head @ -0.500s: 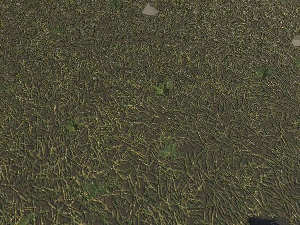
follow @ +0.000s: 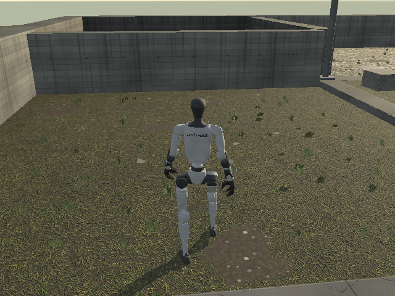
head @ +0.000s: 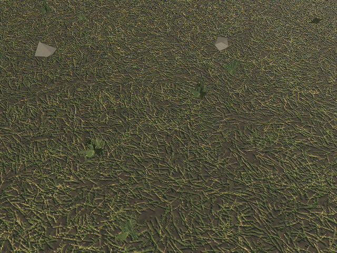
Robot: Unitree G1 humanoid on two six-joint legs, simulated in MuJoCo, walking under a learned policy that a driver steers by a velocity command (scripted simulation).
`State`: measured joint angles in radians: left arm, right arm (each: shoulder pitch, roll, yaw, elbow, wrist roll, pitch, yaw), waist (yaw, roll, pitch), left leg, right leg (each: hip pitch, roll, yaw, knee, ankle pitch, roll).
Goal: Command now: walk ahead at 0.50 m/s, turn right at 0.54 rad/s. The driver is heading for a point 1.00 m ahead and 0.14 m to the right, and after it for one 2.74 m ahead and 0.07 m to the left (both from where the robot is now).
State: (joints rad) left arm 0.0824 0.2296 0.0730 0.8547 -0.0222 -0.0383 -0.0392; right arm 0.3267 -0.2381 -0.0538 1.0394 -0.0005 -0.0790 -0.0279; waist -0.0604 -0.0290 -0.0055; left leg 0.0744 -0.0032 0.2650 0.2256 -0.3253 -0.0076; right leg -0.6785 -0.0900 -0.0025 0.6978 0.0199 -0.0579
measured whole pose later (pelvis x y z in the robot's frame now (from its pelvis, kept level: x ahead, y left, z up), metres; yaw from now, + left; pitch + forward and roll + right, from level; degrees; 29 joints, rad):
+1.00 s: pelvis +0.55 -0.09 +0.01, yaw -18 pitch +2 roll +1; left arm 0.08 0.26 0.05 0.75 -0.01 -0.07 -0.01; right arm 0.36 -0.26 -0.05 0.94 0.02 -0.09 0.01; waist -0.09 -0.04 0.01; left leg -0.03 -0.06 0.03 0.22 -0.23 0.05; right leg -0.65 -0.10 0.04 0.61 0.05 0.00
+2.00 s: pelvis +1.08 -0.20 +0.01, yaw +9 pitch +2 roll -1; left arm 0.04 0.29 0.06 0.73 0.01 -0.10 0.00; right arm 0.33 -0.27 -0.08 0.75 0.02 -0.05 0.00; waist -0.06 -0.03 0.03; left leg -0.16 -0.11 -0.12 0.35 -0.21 0.09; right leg -0.66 -0.09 0.10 0.70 -0.04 0.06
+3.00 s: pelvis +1.34 -0.16 +0.00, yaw +21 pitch -1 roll -1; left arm 0.17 0.27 0.02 0.95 0.01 0.01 0.01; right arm 0.15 -0.23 -0.04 0.73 -0.01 0.02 -0.01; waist 0.02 0.01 0.03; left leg -0.28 -0.02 -0.03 0.56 -0.27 0.02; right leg -0.15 -0.05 -0.04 0.51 -0.35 0.04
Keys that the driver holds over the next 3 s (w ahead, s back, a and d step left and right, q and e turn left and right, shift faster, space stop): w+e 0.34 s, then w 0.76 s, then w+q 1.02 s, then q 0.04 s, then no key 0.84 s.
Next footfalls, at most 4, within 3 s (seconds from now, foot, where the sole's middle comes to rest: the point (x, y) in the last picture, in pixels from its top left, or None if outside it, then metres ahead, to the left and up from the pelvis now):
0.10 right None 0.22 -0.12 -0.77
0.60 left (166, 240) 0.55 0.01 -0.77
1.12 right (237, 190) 0.75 -0.31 -0.77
1.68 left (188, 134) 1.08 -0.13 -0.77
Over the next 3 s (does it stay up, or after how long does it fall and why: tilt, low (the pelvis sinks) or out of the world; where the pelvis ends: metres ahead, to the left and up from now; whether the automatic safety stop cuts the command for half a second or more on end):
stays up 1.34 -0.16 0.00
